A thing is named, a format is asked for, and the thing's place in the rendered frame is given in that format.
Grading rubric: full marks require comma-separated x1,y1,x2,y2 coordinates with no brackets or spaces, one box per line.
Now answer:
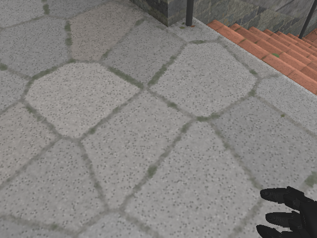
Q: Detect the stairs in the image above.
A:
206,19,317,95

